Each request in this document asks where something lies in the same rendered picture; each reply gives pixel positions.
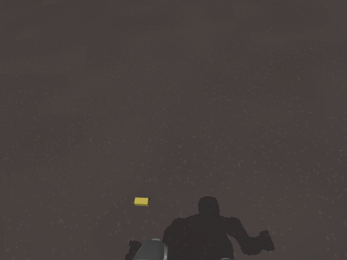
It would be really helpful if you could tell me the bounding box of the small box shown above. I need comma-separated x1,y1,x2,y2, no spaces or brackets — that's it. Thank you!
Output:
134,197,149,206

